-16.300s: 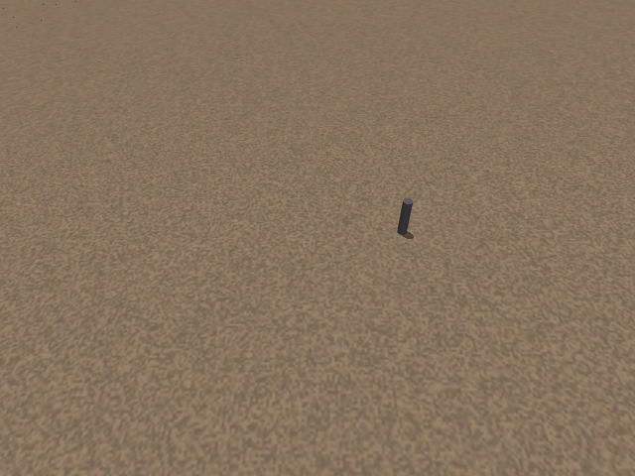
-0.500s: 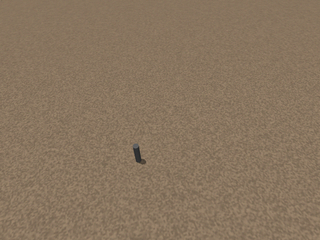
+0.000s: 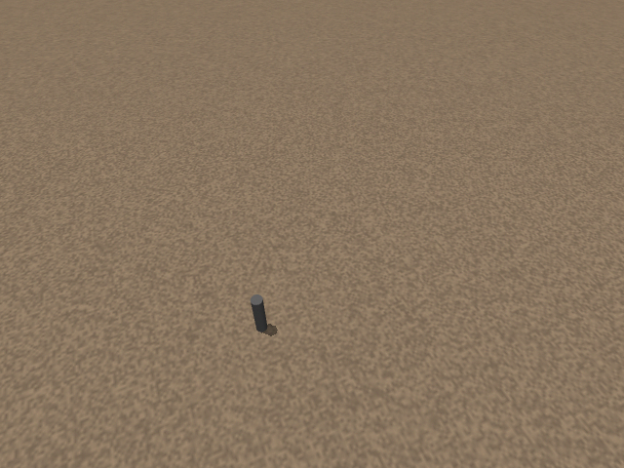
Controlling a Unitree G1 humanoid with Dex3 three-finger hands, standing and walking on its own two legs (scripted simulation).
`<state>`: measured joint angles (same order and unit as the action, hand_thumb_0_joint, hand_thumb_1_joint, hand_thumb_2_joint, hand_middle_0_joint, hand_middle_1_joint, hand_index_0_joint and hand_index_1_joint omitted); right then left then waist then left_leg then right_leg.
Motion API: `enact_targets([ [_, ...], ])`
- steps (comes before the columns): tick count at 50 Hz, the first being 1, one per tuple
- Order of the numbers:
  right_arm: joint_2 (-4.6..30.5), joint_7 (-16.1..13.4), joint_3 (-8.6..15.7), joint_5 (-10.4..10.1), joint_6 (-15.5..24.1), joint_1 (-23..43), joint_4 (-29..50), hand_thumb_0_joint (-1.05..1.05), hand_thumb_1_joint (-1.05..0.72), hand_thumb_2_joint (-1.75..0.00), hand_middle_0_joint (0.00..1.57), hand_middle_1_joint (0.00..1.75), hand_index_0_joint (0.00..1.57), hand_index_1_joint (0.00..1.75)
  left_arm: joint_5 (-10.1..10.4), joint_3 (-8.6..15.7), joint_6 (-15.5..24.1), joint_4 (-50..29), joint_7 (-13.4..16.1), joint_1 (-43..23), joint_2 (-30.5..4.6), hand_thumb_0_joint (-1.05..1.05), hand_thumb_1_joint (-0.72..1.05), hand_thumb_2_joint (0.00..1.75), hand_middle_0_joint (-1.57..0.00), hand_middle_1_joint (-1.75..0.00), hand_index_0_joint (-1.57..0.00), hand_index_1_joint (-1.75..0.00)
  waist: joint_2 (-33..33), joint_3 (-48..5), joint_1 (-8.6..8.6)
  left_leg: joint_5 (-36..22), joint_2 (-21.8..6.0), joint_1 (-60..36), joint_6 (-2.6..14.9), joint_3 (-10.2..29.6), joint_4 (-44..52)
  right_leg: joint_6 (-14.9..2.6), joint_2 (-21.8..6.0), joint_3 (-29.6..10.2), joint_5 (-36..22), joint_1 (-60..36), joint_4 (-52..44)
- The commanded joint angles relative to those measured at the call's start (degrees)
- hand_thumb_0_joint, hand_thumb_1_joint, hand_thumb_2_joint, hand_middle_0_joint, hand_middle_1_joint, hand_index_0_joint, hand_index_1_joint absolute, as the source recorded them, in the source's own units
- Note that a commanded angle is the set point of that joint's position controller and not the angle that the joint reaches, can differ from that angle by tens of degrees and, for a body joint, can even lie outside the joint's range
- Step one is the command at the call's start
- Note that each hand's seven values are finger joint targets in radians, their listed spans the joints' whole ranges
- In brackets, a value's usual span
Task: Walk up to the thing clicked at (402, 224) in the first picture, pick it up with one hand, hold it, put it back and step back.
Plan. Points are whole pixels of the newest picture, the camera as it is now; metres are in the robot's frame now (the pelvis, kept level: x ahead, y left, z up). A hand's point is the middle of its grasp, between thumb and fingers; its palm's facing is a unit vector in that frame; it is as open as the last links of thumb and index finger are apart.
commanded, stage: walk up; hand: left
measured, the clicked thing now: (259, 314) +0.74 +0.19 -0.68
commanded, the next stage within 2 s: none
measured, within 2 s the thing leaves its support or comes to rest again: neither
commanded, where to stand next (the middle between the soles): +0.36 -0.02 m, yaw -3 degrees
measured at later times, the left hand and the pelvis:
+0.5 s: hand (161, 415) +0.25 +0.25 -0.14, palm faces -0.03 -0.94 -0.34, open 7.4 cm; pelvis +0.15 -0.01 -0.01, yaw -1 degrees
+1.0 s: hand (154, 353) +0.36 +0.29 -0.16, palm faces -0.14 -0.94 -0.32, open 7.4 cm; pelvis +0.26 +0.03 +0.00, yaw -4 degrees
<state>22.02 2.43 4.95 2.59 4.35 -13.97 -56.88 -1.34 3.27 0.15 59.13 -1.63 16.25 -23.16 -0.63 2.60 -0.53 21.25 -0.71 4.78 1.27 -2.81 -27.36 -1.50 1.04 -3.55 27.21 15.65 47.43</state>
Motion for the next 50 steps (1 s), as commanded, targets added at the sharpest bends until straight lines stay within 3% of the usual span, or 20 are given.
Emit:
enact_targets([
  [1, 13.67, -1.93, 3.27, -0.65, -0.17, -6.53, 4.23, 0.00, -0.90, -0.90, 0.20, 0.30, 0.20, 0.30, 1.20, 1.45, 3.48, -10.47, 0.86, -9.00, -10.36, 0.00, 0.90, 0.90, -0.20, -0.30, -0.20, -0.30, 7.03, 0.45, -3.99, -41.95, -14.86, -23.56, 8.15, 13.35, 5.74, -1.64, -1.12, -1.40, -0.01, 27.43, 7.25],
  [7, 13.90, -1.54, 2.49, -1.77, -0.79, -0.98, 9.75, 0.00, -0.90, -0.90, 0.20, 0.30, 0.20, 0.30, 0.98, 1.70, 2.86, -12.88, -1.20, -8.31, -8.82, 0.00, 0.90, 0.90, -0.20, -0.30, -0.20, -0.30, 11.54, 3.66, -1.49, -34.37, -9.11, -2.75, 6.54, 2.56, 7.05, -0.94, -1.31, 7.50, -17.85, 5.74, -13.73],
  [11, 11.77, -1.57, 1.58, -2.63, -0.89, -3.12, 11.84, 0.00, -0.90, -0.90, 0.20, 0.30, 0.20, 0.30, 0.23, 4.47, 2.48, -8.62, -0.46, 4.27, -10.92, 0.00, 0.90, 0.90, -0.20, -0.30, -0.20, -0.30, 1.98, -3.52, 5.18, -33.77, -7.42, 12.74, 5.35, 1.48, -11.41, -3.18, 1.29, 8.42, -23.53, -20.97, -11.94],
  [12, 10.49, -1.66, 0.98, -2.69, -0.89, -6.24, 11.75, 0.00, -0.90, -0.90, 0.20, 0.30, 0.20, 0.30, 0.14, 5.53, 2.55, -8.34, -0.06, 9.01, -12.68, 0.00, 0.90, 0.90, -0.20, -0.30, -0.20, -0.30, -2.77, -6.56, 7.60, -27.48, -5.07, 17.41, 4.66, 1.07, -22.01, -4.75, -0.81, 4.05, -18.80, -27.76, -13.18],
  [13, 8.34, -1.58, 0.39, -2.84, -1.11, -9.60, 12.28, 0.00, -0.90, -0.90, 0.20, 0.30, 0.20, 0.30, -0.23, 6.63, 2.95, -9.02, 0.49, 13.32, -16.17, 0.00, 0.90, 0.90, -0.20, -0.30, -0.20, -0.30, -13.80, -9.63, 8.67, -2.77, 3.24, 23.20, 3.15, 0.10, -40.52, -10.70, -14.81, -17.84, -11.76, -29.42, -21.86],
  [14, 11.22, -1.75, 1.09, -3.12, -2.11, -11.98, 11.77, 0.00, -0.90, -0.90, 0.20, 0.30, 0.20, 0.30, 0.96, 6.37, 3.31, -11.92, 0.54, 8.15, -17.90, 0.00, 0.90, 0.90, -0.20, -0.30, -0.20, -0.30, -10.50, -8.98, 6.00, 11.00, 4.01, 23.61, 2.82, 5.79, -47.35, -14.10, -24.30, -36.46, 9.06, -21.73, -33.89],
  [15, 14.33, -2.04, 1.99, -2.32, -2.62, -11.86, 10.86, 0.00, -0.90, -0.90, 0.20, 0.30, 0.20, 0.30, 1.23, 6.24, 3.44, -13.65, 0.60, 1.88, -18.32, 0.00, 0.90, 0.90, -0.20, -0.30, -0.20, -0.30, -8.39, -3.45, 4.22, 14.16, 1.41, 22.63, 2.61, 6.67, -50.26, -17.28, -26.20, -40.36, 23.66, -11.53, -37.35],
  [19, 12.31, -0.59, 1.63, -2.63, -2.85, -14.35, 8.24, 0.00, -0.90, -0.90, 0.20, 0.30, 0.20, 0.30, 1.18, 4.74, 3.92, -14.42, 0.34, -4.73, -13.13, 0.00, 0.90, 0.90, -0.20, -0.30, -0.20, -0.30, -3.07, 6.61, -1.29, 2.12, -4.03, 17.99, 2.21, 7.52, -39.86, -9.93, -15.28, -16.35, 10.71, 8.72, -37.90],
  [21, 11.25, 0.09, 1.79, -1.75, -2.85, -16.04, 8.07, 0.00, -0.90, -0.90, 0.20, 0.30, 0.20, 0.30, 0.63, 4.68, 4.58, -14.71, 0.06, -4.03, -12.30, 0.00, 0.90, 0.90, -0.20, -0.30, -0.20, -0.30, -4.26, 3.93, -1.07, -2.26, -4.03, 16.97, 0.90, 5.96, -35.26, -9.74, -12.16, -11.12, 4.56, 7.27, -36.24],
  [26, 11.88, 0.73, 2.58, -0.59, -1.54, -13.00, 10.38, 0.00, -0.90, -0.90, 0.20, 0.30, 0.20, 0.30, -0.22, 5.66, 3.94, -17.23, -1.08, -3.96, -14.03, 0.00, 0.90, 0.90, -0.20, -0.30, -0.20, -0.30, -10.36, -0.11, 0.05, 2.49, -3.68, 14.78, -1.95, 0.21, -16.66, -10.45, -12.31, -7.22, 9.73, 7.04, -35.03],
  [29, 11.04, -0.18, 2.72, -0.51, -1.08, -13.80, 9.34, 0.00, -0.90, -0.90, 0.20, 0.30, 0.20, 0.30, -0.48, 4.98, 2.53, -17.57, -1.16, -5.30, -13.34, 0.00, 0.90, 0.90, -0.20, -0.30, -0.20, -0.30, -9.21, -0.65, -0.30, -4.29, -1.76, 5.87, -2.13, -2.76, -13.48, -8.84, -11.66, -6.32, 10.38, 14.08, -31.66],
  [31, 10.33, -1.38, 2.72, -0.12, -0.34, -17.43, 7.55, 0.00, -0.90, -0.90, 0.20, 0.30, 0.20, 0.30, -0.38, 3.88, 1.64, -17.68, -1.02, -6.46, -11.14, 0.00, 0.90, 0.90, -0.20, -0.30, -0.20, -0.30, -3.27, -1.29, -3.01, -7.83, -0.07, -1.44, -1.40, -3.15, -8.60, -7.12, -9.31, -4.44, 14.58, 19.35, -22.73],
  [32, 10.64, -2.00, 2.82, 0.17, 0.05, -19.82, 6.79, 0.00, -0.90, -0.90, 0.20, 0.30, 0.20, 0.30, -0.32, 3.10, 1.07, -17.66, -0.87, -6.21, -9.03, 0.00, 0.90, 0.90, -0.20, -0.30, -0.20, -0.30, 1.87, -0.74, -4.22, -2.36, -0.93, -3.54, -0.78, -0.39, -5.30, -6.00, -6.99, -2.56, 17.53, 22.85, -15.56],
  [33, 13.98, -2.67, 3.10, 0.94, 0.65, -20.06, 7.44, 0.00, -0.90, -0.90, 0.20, 0.30, 0.20, 0.30, 0.12, 1.80, 0.77, -17.97, -0.79, -4.60, -4.94, 0.00, 0.90, 0.90, -0.20, -0.30, -0.20, -0.30, 14.11, 1.28, -4.38, 17.30, -10.39, -0.32, 2.01, 16.97, 9.36, -3.62, -0.54, 1.34, 12.25, 26.09, -0.40],
  [34, 17.38, -3.07, 3.07, 1.13, 1.11, -15.13, 9.73, 0.00, -0.90, -0.90, 0.20, 0.30, 0.20, 0.30, 0.43, 1.56, 0.61, -17.11, -0.47, -2.94, -5.01, 0.00, 0.90, 0.90, -0.20, -0.30, -0.20, -0.30, 14.22, 5.78, -1.35, 29.81, -21.45, 6.42, 3.59, 36.81, 19.33, -1.25, 3.90, -0.25, 1.86, 28.95, 10.68],
  [35, 21.11, -3.13, 3.84, -0.15, 1.37, -10.50, 11.73, 0.00, -0.90, -0.90, 0.20, 0.30, 0.20, 0.30, 0.25, 2.78, 0.61, -15.16, 0.03, -0.99, -10.61, 0.00, 0.90, 0.90, -0.20, -0.30, -0.20, -0.30, 9.44, 8.37, -1.17, 31.74, -24.62, 12.14, 7.09, 39.34, 21.42, -1.43, 0.40, -4.39, -0.18, 26.23, 13.17],
  [36, 20.24, -3.23, 3.55, -0.69, 1.65, -8.46, 11.76, 0.00, -0.90, -0.90, 0.20, 0.30, 0.20, 0.30, 0.37, 3.16, 0.70, -14.19, 0.17, -0.76, -12.43, 0.00, 0.90, 0.90, -0.20, -0.30, -0.20, -0.30, 8.23, 9.74, -0.47, 26.89, -23.74, 11.89, 8.44, 37.44, 20.23, -1.19, -1.84, -5.57, -2.42, 24.94, 13.63],
  [39, 16.46, -3.62, 2.31, -1.26, 2.50, -8.93, 11.38, 0.00, -0.90, -0.90, 0.20, 0.30, 0.20, 0.30, 0.67, 3.33, 0.94, -10.97, 0.01, 2.18, -12.54, 0.00, 0.90, 0.90, -0.20, -0.30, -0.20, -0.30, 7.20, 3.68, 0.56, -3.32, -15.78, 3.31, 4.21, 18.30, 13.37, 0.03, -1.82, -5.63, -8.26, 21.71, 10.81],
  [44, 14.13, -3.84, 1.61, -1.36, 1.70, -9.31, 11.10, 0.00, -0.90, -0.90, 0.20, 0.30, 0.20, 0.30, 1.46, 1.84, 0.71, -12.06, 0.03, -1.06, -8.92, 0.00, 0.90, 0.90, -0.20, -0.30, -0.20, -0.30, 10.63, 0.70, -0.48, -36.81, -12.43, 0.04, 6.29, 4.93, 6.64, 1.14, -1.15, -1.01, -10.94, 15.87, 3.38],
  [50, 14.94, -3.77, 1.58, -1.81, -0.55, -7.42, 11.49, 0.00, -0.90, -0.90, 0.20, 0.30, 0.20, 0.30, 1.20, 0.98, 1.01, -11.12, 0.69, -5.35, -7.61, 0.00, 0.90, 0.90, -0.20, -0.30, -0.20, -0.30, 11.63, -2.32, -1.46, -39.32, -12.25, 3.02, 6.85, 2.34, 0.17, -0.10, -1.27, 5.62, -13.05, 5.70, -8.06],
])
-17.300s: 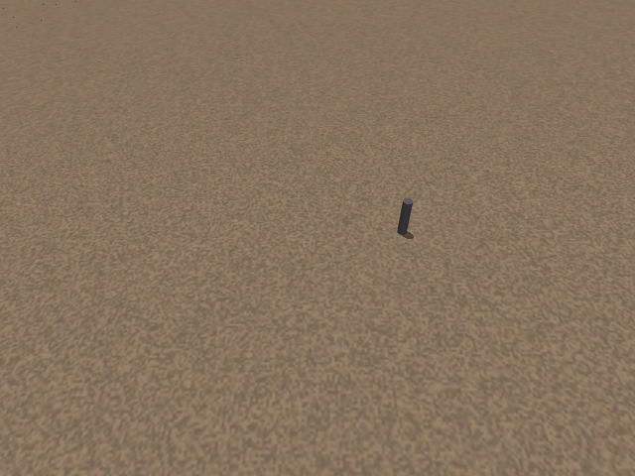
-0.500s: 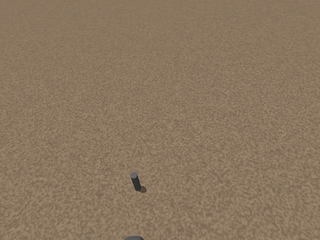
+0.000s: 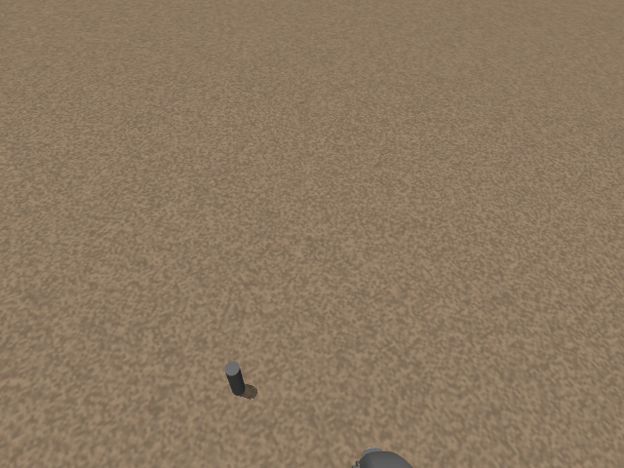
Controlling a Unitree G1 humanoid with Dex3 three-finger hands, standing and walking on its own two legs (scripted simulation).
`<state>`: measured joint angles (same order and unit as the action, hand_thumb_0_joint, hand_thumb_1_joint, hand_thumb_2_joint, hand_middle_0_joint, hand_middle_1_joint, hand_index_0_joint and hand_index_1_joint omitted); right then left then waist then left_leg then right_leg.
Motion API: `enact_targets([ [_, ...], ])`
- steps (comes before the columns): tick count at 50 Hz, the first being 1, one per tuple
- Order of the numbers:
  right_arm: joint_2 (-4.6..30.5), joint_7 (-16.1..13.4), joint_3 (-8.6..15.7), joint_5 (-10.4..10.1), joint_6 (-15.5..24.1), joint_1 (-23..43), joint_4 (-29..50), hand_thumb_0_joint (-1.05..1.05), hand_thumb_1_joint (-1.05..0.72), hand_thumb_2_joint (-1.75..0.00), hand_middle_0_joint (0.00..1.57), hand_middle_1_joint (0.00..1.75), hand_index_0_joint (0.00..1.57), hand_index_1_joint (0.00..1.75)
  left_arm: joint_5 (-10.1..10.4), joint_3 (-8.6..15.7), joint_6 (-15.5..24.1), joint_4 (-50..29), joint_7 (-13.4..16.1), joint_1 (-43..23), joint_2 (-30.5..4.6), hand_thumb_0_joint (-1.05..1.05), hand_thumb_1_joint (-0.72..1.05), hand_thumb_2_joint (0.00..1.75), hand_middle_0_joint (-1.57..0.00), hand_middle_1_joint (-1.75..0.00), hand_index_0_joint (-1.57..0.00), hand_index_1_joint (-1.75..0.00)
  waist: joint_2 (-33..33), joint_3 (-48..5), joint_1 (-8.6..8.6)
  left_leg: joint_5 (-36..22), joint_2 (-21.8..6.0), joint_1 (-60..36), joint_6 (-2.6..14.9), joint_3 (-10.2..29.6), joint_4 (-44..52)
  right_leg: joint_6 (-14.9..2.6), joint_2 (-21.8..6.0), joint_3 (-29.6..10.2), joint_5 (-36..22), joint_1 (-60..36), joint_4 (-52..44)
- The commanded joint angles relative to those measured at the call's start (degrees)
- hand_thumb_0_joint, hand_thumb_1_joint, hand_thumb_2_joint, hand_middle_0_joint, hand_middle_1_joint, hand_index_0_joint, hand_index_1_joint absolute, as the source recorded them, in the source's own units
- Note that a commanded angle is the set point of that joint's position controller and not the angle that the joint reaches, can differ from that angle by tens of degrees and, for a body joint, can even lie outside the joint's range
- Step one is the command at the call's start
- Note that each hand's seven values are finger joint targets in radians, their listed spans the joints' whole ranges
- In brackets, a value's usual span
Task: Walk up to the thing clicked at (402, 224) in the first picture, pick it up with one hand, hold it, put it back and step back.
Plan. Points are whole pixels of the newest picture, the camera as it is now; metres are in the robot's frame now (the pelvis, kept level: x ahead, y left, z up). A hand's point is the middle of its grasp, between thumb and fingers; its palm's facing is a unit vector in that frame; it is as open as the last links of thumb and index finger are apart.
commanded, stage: walk up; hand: left
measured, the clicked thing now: (235, 379) +0.46 +0.19 -0.68
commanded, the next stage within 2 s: stand in 1.54 s
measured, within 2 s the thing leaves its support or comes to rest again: neither
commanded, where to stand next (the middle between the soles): +0.10 -0.05 m, yaw +1 degrees
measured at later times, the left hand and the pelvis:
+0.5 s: hand out of the picture +0.14 +0.24 -0.16, palm faces +0.03 -0.95 -0.30, open 7.4 cm; pelvis +0.04 -0.01 -0.01, yaw +1 degrees
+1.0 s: hand out of the picture +0.13 +0.24 -0.14, palm faces +0.07 -0.94 -0.33, open 7.4 cm; pelvis +0.06 -0.02 +0.01, yaw +3 degrees
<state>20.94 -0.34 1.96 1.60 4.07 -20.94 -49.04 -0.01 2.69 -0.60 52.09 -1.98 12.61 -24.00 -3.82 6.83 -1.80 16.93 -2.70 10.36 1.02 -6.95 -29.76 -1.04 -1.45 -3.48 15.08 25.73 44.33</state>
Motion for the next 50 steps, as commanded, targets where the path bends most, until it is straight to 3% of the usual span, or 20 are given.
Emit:
enact_targets([
  [1, 16.26, -0.96, 4.53, -0.96, -0.65, 0.43, 3.77, 0.00, -0.90, -0.90, 0.20, 0.30, 0.20, 0.30, -0.26, 1.59, 1.81, -3.51, 1.18, -1.56, -6.72, 0.00, 0.90, 0.90, -0.20, -0.30, -0.20, -0.30, 14.34, -7.05, -0.14, -33.24, -10.77, -1.38, 7.79, 7.23, 1.12, -0.90, 1.24, 6.03, -0.94, -6.58, -6.74],
  [3, 14.55, -0.81, 3.77, -1.74, -1.39, 2.86, 3.80, 0.00, -0.90, -0.90, 0.20, 0.30, 0.20, 0.30, -0.53, 1.82, 2.44, -1.27, 1.62, 1.59, -6.52, 0.00, 0.90, 0.90, -0.20, -0.30, -0.20, -0.30, 9.13, -8.89, 2.52, -26.08, -9.22, 0.52, 6.32, 6.51, -5.73, -2.14, 1.66, 5.35, -7.75, -14.10, -17.67],
  [4, 11.99, -0.68, 2.77, -2.12, -1.34, 2.18, 3.90, 0.00, -0.90, -0.90, 0.20, 0.30, 0.20, 0.30, -1.01, 2.57, 2.98, -0.80, 1.83, 2.41, -9.40, 0.00, 0.90, 0.90, -0.20, -0.30, -0.20, -0.30, 2.70, -11.67, 3.06, -18.93, -6.92, 4.32, 4.00, 5.16, -11.21, -3.77, -2.08, 0.16, -15.24, -20.46, -18.09],
  [5, 9.72, -0.51, 1.77, -2.36, -0.89, 0.56, 4.93, 0.00, -0.90, -0.90, 0.20, 0.30, 0.20, 0.30, -1.63, 3.96, 3.69, -1.65, 1.89, 4.50, -13.19, 0.00, 0.90, 0.90, -0.20, -0.30, -0.20, -0.30, -7.17, -15.30, 3.47, -4.91, -2.57, 12.97, 2.05, 2.85, -20.02, -7.54, -11.40, -14.59, -17.17, -28.18, -19.33],
  [6, 8.67, -0.74, 0.98, -2.34, -1.33, -0.38, 3.89, 0.00, -0.90, -0.90, 0.20, 0.30, 0.20, 0.30, -1.09, 3.58, 3.71, -2.68, 1.97, 2.24, -13.21, 0.00, 0.90, 0.90, -0.20, -0.30, -0.20, -0.30, -7.85, -13.34, 3.48, 16.62, 1.88, 16.54, 0.76, 4.63, -22.80, -13.86, -18.49, -22.98, -14.72, -26.20, -22.91],
  [7, 12.12, -1.27, 2.07, -1.90, -1.69, 0.74, 2.70, 0.00, -0.90, -0.90, 0.20, 0.30, 0.20, 0.30, -1.09, 3.97, 3.37, -2.89, 1.95, 0.49, -14.93, 0.00, 0.90, 0.90, -0.20, -0.30, -0.20, -0.30, -8.64, -11.34, 4.30, 22.12, 0.34, 16.32, 0.63, 6.59, -24.89, -17.56, -20.30, -25.31, -10.69, -22.86, -22.76],
  [8, 12.81, -1.23, 2.23, -1.72, -1.57, 2.46, 1.94, 0.00, -0.90, -0.90, 0.20, 0.30, 0.20, 0.30, -0.98, 3.68, 3.05, -2.75, 2.00, 0.60, -13.40, 0.00, 0.90, 0.90, -0.20, -0.30, -0.20, -0.30, -7.61, -9.07, 4.28, 22.59, -0.36, 15.76, 0.43, 8.02, -23.68, -16.94, -18.50, -22.36, -10.19, -18.87, -23.25],
  [9, 12.92, -0.92, 2.26, -1.93, -1.48, 3.60, 1.23, 0.00, -0.90, -0.90, 0.20, 0.30, 0.20, 0.30, -1.01, 3.10, 2.89, -2.86, 2.04, -0.22, -12.02, 0.00, 0.90, 0.90, -0.20, -0.30, -0.20, -0.30, -7.00, -7.51, 3.75, 20.98, -0.38, 15.10, 0.35, 8.84, -22.05, -14.74, -15.44, -17.01, -10.65, -16.96, -23.29],
  [11, 12.39, -0.73, 2.01, -1.98, -1.48, 2.23, -0.94, 0.00, -0.90, -0.90, 0.20, 0.30, 0.20, 0.30, -0.95, 2.38, 2.85, -3.24, 2.32, -3.32, -9.88, 0.00, 0.90, 0.90, -0.20, -0.30, -0.20, -0.30, -7.19, -6.44, 2.24, 11.85, 0.33, 13.90, -0.29, 7.61, -19.07, -10.99, -11.39, -11.12, -12.39, -15.50, -22.98],
  [15, 11.54, -0.72, 1.60, -1.33, -1.16, 3.50, -3.17, 0.00, -0.90, -0.90, 0.20, 0.30, 0.20, 0.30, -1.26, 2.48, 2.18, -3.69, 2.02, -5.01, -9.73, 0.00, 0.90, 0.90, -0.20, -0.30, -0.20, -0.30, -6.70, -7.05, 2.71, 5.44, 1.77, 7.55, -1.04, 4.80, -8.83, -9.62, -9.37, -6.31, -11.63, -11.78, -21.46],
  [18, 10.79, -1.03, 1.80, -0.81, -0.45, 2.27, -5.42, 0.00, -0.90, -0.90, 0.20, 0.30, 0.20, 0.30, -0.39, 2.26, 1.12, -3.66, 1.51, -8.12, -9.05, 0.00, 0.90, 0.90, -0.20, -0.30, -0.20, -0.30, -3.97, -7.93, 0.54, -7.78, 2.32, -1.59, -0.85, 4.25, 3.25, -6.48, -8.46, -3.16, -4.91, -6.63, -17.50],
  [19, 12.11, -1.19, 2.18, -0.43, -0.26, 2.83, -5.56, 0.00, -0.90, -0.90, 0.20, 0.30, 0.20, 0.30, -0.03, 1.63, 0.96, -3.70, 1.38, -8.71, -7.51, 0.00, 0.90, 0.90, -0.20, -0.30, -0.20, -0.30, -1.02, -8.42, 0.27, -10.52, -0.60, -4.41, -0.04, 8.36, 4.43, -4.42, -8.11, -2.90, -2.68, -3.71, -16.90],
  [20, 14.08, -1.38, 2.54, -0.10, -0.01, 4.90, -4.92, 0.00, -0.90, -0.90, 0.20, 0.30, 0.20, 0.30, 0.37, 1.02, 0.81, -3.66, 1.32, -8.56, -5.72, 0.00, 0.90, 0.90, -0.20, -0.30, -0.20, -0.30, 4.04, -8.31, 1.05, -8.99, -6.69, -3.51, 1.83, 16.99, 8.51, -2.33, -5.33, -1.34, 1.18, -2.24, -14.82],
  [21, 16.79, -1.17, 2.51, -0.26, 0.25, 9.65, -3.87, 0.00, -0.90, -0.90, 0.20, 0.30, 0.20, 0.30, 0.59, 1.09, 0.37, -2.20, 1.23, -6.91, -5.82, 0.00, 0.90, 0.90, -0.20, -0.30, -0.20, -0.30, 8.67, -6.38, 3.21, -0.40, -12.89, 5.72, 6.12, 26.13, 12.66, -0.33, -1.47, 0.92, 7.36, -6.90, -11.33],
  [22, 17.39, -0.92, 2.42, -0.60, 0.13, 13.74, -3.75, 0.00, -0.90, -0.90, 0.20, 0.30, 0.20, 0.30, 0.23, 1.67, 0.06, -0.11, 1.40, -6.09, -7.62, 0.00, 0.90, 0.90, -0.20, -0.30, -0.20, -0.30, 10.17, -4.45, 4.17, 5.61, -13.62, 12.47, 7.89, 25.57, 13.10, -0.76, -1.29, 1.26, 9.18, -13.54, -9.36],
  [25, 13.05, -0.59, 0.69, -0.81, 0.07, 15.02, -4.65, 0.00, -0.90, -0.90, 0.20, 0.30, 0.20, 0.30, -0.08, 1.48, 1.14, 1.80, 0.95, -6.30, -7.62, 0.00, 0.90, 0.90, -0.20, -0.30, -0.20, -0.30, 10.35, -5.02, 4.31, -2.62, -6.57, 9.05, 2.08, 16.04, 9.99, -1.45, -3.75, -0.89, -1.02, -16.15, -18.26],
  [27, 12.66, -0.54, 0.53, -1.04, 0.06, 14.00, -5.87, 0.00, -0.90, -0.90, 0.20, 0.30, 0.20, 0.30, 0.11, 1.30, 1.34, 2.89, 0.98, -7.31, -8.02, 0.00, 0.90, 0.90, -0.20, -0.30, -0.20, -0.30, 10.42, -6.73, 3.19, -5.45, -5.22, 6.45, 0.91, 14.95, 9.23, -1.79, -4.31, -1.31, -3.40, -16.74, -20.42],
  [29, 12.60, -0.49, 0.33, -1.32, -0.27, 14.52, -6.58, 0.00, -0.90, -0.90, 0.20, 0.30, 0.20, 0.30, -0.14, 0.95, 1.41, 3.83, 1.03, -8.45, -8.22, 0.00, 0.90, 0.90, -0.20, -0.30, -0.20, -0.30, 9.34, -8.14, 2.78, -4.61, -5.06, 4.17, 0.98, 14.53, 9.86, -1.62, -4.86, -1.18, -2.86, -17.16, -21.77],
  [34, 12.69, -0.64, 0.27, -1.66, -0.62, 14.70, -8.24, 0.00, -0.90, -0.90, 0.20, 0.30, 0.20, 0.30, -0.08, 0.80, 1.61, 6.00, 1.14, -9.68, -8.48, 0.00, 0.90, 0.90, -0.20, -0.30, -0.20, -0.30, 5.04, -9.64, 1.97, -13.35, -4.46, -0.04, 0.75, 12.65, 7.95, -1.17, -5.75, -0.80, -9.94, -18.35, -24.28],
  [50, 11.95, -0.71, 0.04, -1.47, -1.49, 17.90, -11.20, 0.00, -0.90, -0.90, 0.20, 0.30, 0.20, 0.30, -0.40, 1.42, 1.47, 8.88, 1.45, -10.88, -8.04, 0.00, 0.90, 0.90, -0.20, -0.30, -0.20, -0.30, 2.69, -9.48, 2.21, -15.95, -4.26, -2.74, 0.10, 12.09, 10.36, -0.60, -6.35, 0.21, -9.50, -19.46, -28.07],
])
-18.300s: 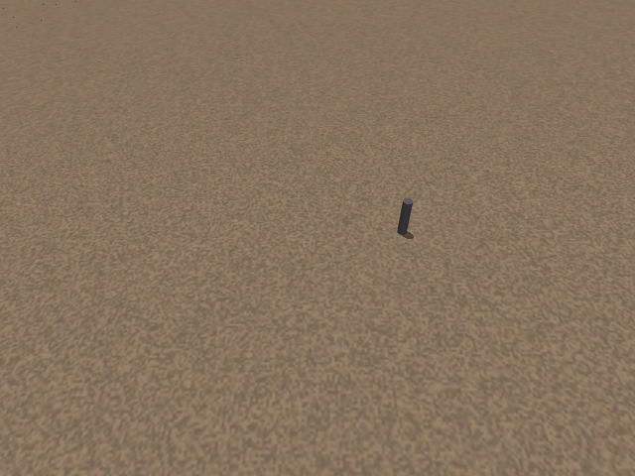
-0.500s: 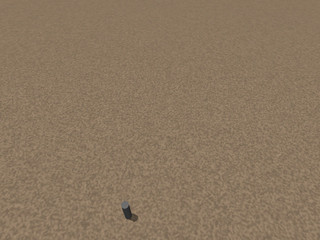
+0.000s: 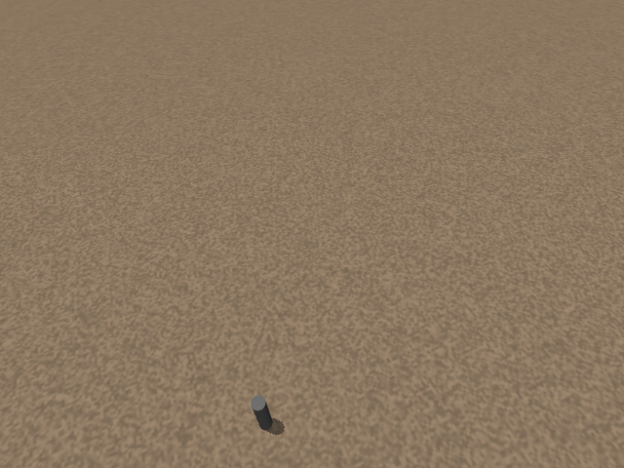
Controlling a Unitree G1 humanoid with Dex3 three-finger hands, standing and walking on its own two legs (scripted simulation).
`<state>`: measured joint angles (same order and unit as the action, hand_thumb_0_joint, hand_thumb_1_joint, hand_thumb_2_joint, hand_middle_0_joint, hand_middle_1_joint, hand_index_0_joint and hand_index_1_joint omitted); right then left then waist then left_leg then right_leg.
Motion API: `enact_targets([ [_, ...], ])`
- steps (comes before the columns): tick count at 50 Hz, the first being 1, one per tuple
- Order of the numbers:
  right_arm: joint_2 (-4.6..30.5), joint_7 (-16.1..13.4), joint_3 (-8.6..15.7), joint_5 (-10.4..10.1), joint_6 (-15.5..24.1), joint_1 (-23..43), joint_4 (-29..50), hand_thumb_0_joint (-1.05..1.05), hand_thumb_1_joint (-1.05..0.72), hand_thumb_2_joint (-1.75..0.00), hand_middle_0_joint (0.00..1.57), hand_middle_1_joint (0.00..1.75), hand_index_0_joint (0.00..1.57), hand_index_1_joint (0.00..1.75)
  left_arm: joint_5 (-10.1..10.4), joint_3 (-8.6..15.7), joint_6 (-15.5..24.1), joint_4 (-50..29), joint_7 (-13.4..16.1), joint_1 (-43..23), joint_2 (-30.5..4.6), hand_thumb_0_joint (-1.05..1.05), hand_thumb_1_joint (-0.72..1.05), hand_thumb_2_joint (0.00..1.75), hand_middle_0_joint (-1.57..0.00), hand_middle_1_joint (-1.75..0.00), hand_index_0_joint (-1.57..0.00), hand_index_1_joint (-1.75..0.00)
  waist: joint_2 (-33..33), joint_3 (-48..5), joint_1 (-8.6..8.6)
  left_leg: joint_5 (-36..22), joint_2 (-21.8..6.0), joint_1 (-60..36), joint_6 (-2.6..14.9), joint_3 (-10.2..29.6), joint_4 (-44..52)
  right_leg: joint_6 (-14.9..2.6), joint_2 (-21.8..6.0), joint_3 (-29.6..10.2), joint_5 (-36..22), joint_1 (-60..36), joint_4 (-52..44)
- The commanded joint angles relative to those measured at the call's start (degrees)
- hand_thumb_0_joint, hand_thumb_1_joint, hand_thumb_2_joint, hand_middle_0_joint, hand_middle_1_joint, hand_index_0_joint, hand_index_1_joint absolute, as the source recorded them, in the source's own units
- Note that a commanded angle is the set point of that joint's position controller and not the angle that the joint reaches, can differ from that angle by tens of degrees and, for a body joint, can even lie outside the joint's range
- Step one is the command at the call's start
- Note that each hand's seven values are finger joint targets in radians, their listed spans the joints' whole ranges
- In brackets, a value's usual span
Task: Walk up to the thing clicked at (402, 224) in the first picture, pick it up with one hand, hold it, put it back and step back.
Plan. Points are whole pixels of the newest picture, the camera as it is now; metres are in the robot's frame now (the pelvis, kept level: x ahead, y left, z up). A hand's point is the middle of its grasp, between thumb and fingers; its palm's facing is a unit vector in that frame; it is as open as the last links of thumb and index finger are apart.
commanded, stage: walk up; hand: left
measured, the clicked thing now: (262, 413) +0.41 +0.19 -0.69
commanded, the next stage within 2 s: stand in 0.54 s
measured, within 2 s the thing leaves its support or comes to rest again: neither
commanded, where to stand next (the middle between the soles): +0.04 -0.03 m, yaw -2 degrees
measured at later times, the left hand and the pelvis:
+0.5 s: hand out of the picture +0.09 +0.25 -0.16, palm faces +0.02 -0.95 -0.30, open 7.4 cm; pelvis +0.00 +0.00 +0.00, yaw +1 degrees
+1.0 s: hand out of the picture +0.07 +0.26 -0.15, palm faces -0.01 -0.94 -0.35, open 7.4 cm; pelvis +0.00 +0.01 +0.00, yaw +0 degrees
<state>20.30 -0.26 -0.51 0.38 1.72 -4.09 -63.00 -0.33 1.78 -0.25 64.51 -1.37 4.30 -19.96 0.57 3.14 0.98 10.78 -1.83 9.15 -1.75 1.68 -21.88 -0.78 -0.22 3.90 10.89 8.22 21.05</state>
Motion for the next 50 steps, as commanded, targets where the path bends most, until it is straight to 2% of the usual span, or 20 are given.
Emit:
enact_targets([
  [1, 12.49, -0.78, 2.40, -0.16, 0.87, 1.10, 2.65, 0.00, -0.90, -0.90, 0.20, 0.30, 0.20, 0.30, -0.03, 2.36, 1.15, -3.65, 0.84, -2.80, -11.91, 0.00, 0.90, 0.90, -0.20, -0.30, -0.20, -0.30, -1.56, -5.94, -0.56, -10.06, -5.15, -0.98, 2.78, 3.64, 2.59, -0.65, -7.58, -7.10, -5.92, -2.67, -4.91],
  [5, 12.59, -0.87, 2.52, -0.04, 0.72, 1.50, 2.51, 0.00, -0.90, -0.90, 0.20, 0.30, 0.20, 0.30, -0.24, 2.59, 0.94, -3.83, 0.91, -3.40, -12.17, 0.00, 0.90, 0.90, -0.20, -0.30, -0.20, -0.30, -1.12, -5.15, -0.62, -8.77, -4.92, 0.18, 2.82, 3.62, 3.19, -0.68, -7.58, -6.72, -5.03, -3.07, -4.94],
  [9, 12.42, -0.93, 2.59, 0.03, 0.67, 0.81, 2.50, 0.00, -0.90, -0.90, 0.20, 0.30, 0.20, 0.30, -0.38, 2.93, 0.90, -4.17, 0.97, -3.17, -12.13, 0.00, 0.90, 0.90, -0.20, -0.30, -0.20, -0.30, -1.31, -6.10, -0.64, -9.99, -4.91, 0.16, 2.96, 3.44, 2.70, -0.84, -7.61, -6.25, -5.85, -4.46, -4.70],
  [15, 12.49, -0.97, 2.44, 0.10, 0.82, 0.64, 2.29, 0.00, -0.90, -0.90, 0.20, 0.30, 0.20, 0.30, -0.39, 2.87, 0.65, -4.53, 0.80, -3.63, -11.84, 0.00, 0.90, 0.90, -0.20, -0.30, -0.20, -0.30, 0.03, -5.26, -0.66, -7.43, -4.64, 1.53, 3.00, 4.04, 3.66, -0.78, -7.53, -6.47, -3.70, -4.29, -4.59],
  [20, 12.88, -1.06, 2.51, 0.17, 0.95, -0.04, 2.29, 0.00, -0.90, -0.90, 0.20, 0.30, 0.20, 0.30, -0.36, 3.05, 0.53, -4.59, 0.73, -2.87, -11.64, 0.00, 0.90, 0.90, -0.20, -0.30, -0.20, -0.30, 0.32, -6.23, -0.49, -8.12, -5.15, 1.45, 3.20, 4.56, 3.96, -0.79, -7.18, -5.82, -3.59, -5.32, -4.15],
  [26, 12.81, -1.15, 2.54, 0.24, 0.90, -0.38, 2.29, 0.00, -0.90, -0.90, 0.20, 0.30, 0.20, 0.30, -0.28, 3.09, 0.37, -4.44, 0.69, -2.77, -11.52, 0.00, 0.90, 0.90, -0.20, -0.30, -0.20, -0.30, 0.15, -4.85, -0.66, -8.10, -4.99, 1.58, 3.09, 4.84, 4.20, -0.74, -6.91, -5.64, -2.73, -4.12, -4.36],
  [27, 12.28, -0.89, 2.29, 0.58, 0.56, 1.27, 2.14, 0.00, -0.90, -0.90, 0.20, 0.30, 0.20, 0.30, -0.03, 1.87, 1.06, -3.85, 0.90, -2.43, -10.84, 0.00, 0.90, 0.90, -0.20, -0.30, -0.20, -0.30, 2.24, -5.91, -0.18, -9.49, -5.53, -0.42, 2.64, 4.59, 4.14, -0.69, -8.11, -6.90, -5.16, -4.46, -5.35],
  [30, 11.74, -0.59, 2.04, 0.29, 0.17, 0.70, 2.08, 0.00, -0.90, -0.90, 0.20, 0.30, 0.20, 0.30, -0.11, 1.78, 1.67, -3.18, 1.14, -2.62, -11.59, 0.00, 0.90, 0.90, -0.20, -0.30, -0.20, -0.30, 0.81, -5.16, -0.88, -8.16, -5.41, -0.18, 2.44, 4.89, 4.92, -0.41, -7.98, -6.69, -5.53, -4.75, -5.63],
  [34, 12.43, -0.37, 2.19, 0.28, 0.15, 0.65, 1.72, 0.00, -0.90, -0.90, 0.20, 0.30, 0.20, 0.30, -0.04, 1.33, 2.03, -2.90, 1.29, -2.28, -11.78, 0.00, 0.90, 0.90, -0.20, -0.30, -0.20, -0.30, 0.11, -5.35, -0.90, -10.28, -5.66, -2.04, 2.42, 4.71, 5.25, -0.24, -7.89, -6.44, -7.51, -4.10, -5.73],
  [36, 12.14, -0.28, 2.10, 0.26, 0.07, 0.75, 1.44, 0.00, -0.90, -0.90, 0.20, 0.30, 0.20, 0.30, 0.02, 1.08, 2.03, -2.48, 1.33, -1.98, -11.80, 0.00, 0.90, 0.90, -0.20, -0.30, -0.20, -0.30, -0.60, -4.10, -0.80, -7.79, -5.60, -2.11, 2.34, 4.85, 5.97, -0.08, -7.68, -6.55, -4.27, -2.63, -6.33],
  [37, 12.32, -0.25, 2.15, 0.31, 0.07, 0.59, 1.51, 0.00, -0.90, -0.90, 0.20, 0.30, 0.20, 0.30, -0.08, 0.97, 2.10, -2.55, 1.34, -2.07, -11.77, 0.00, 0.90, 0.90, -0.20, -0.30, -0.20, -0.30, -0.37, -4.60, -1.00, -8.22, -5.79, -2.16, 2.51, 4.81, 5.92, -0.07, -7.82, -6.61, -5.19, -3.29, -6.30],
  [38, 12.20, -0.15, 2.09, 0.25, -0.01, 0.91, 1.36, 0.00, -0.90, -0.90, 0.20, 0.30, 0.20, 0.30, -0.07, 0.86, 2.07, -2.30, 1.39, -1.46, -11.77, 0.00, 0.90, 0.90, -0.20, -0.30, -0.20, -0.30, -0.38, -3.91, -0.77, -5.98, -5.61, -1.77, 2.48, 4.93, 6.35, 0.11, -7.58, -6.47, -3.31, -2.67, -6.62],
  [39, 12.04, -0.11, 2.17, 0.40, -0.04, 0.79, 1.53, 0.00, -0.90, -0.90, 0.20, 0.30, 0.20, 0.30, -0.08, 0.92, 2.09, -2.44, 1.50, -2.10, -12.30, 0.00, 0.90, 0.90, -0.20, -0.30, -0.20, -0.30, -0.97, -3.63, -0.98, -6.10, -5.44, -1.19, 2.34, 4.87, 6.68, 0.02, -7.73, -6.57, -2.73, -2.80, -6.68],
  [46, 12.24, 0.03, 2.27, 0.34, -0.06, 0.85, 1.43, 0.00, -0.90, -0.90, 0.20, 0.30, 0.20, 0.30, -0.06, 0.60, 2.29, -2.32, 1.63, -1.52, -12.11, 0.00, 0.90, 0.90, -0.20, -0.30, -0.20, -0.30, -0.35, -4.24, -0.88, -6.34, -5.49, -2.02, 2.60, 4.71, 6.50, 0.03, -7.87, -6.59, -2.91, -2.66, -6.57],
  [48, 11.77, 0.09, 2.14, 0.28, -0.11, 0.50, 1.08, 0.00, -0.90, -0.90, 0.20, 0.30, 0.20, 0.30, -0.05, 0.48, 2.29, -2.23, 1.52, -1.30, -12.10, 0.00, 0.90, 0.90, -0.20, -0.30, -0.20, -0.30, -0.94, -3.63, -0.96, -4.75, -5.25, -1.38, 2.46, 4.69, 6.88, 0.00, -7.86, -6.72, -1.44, -2.37, -6.78],
  [50, 11.94, 0.16, 2.15, 0.25, -0.06, 0.46, 1.10, 0.00, -0.90, -0.90, 0.20, 0.30, 0.20, 0.30, -0.02, 0.49, 2.37, -2.15, 1.54, -0.73, -12.53, 0.00, 0.90, 0.90, -0.20, -0.30, -0.20, -0.30, -0.73, -3.96, -0.81, -5.85, -5.29, -1.87, 2.46, 4.76, 6.87, 0.06, -7.89, -6.82, -2.65, -2.43, -6.67],
])
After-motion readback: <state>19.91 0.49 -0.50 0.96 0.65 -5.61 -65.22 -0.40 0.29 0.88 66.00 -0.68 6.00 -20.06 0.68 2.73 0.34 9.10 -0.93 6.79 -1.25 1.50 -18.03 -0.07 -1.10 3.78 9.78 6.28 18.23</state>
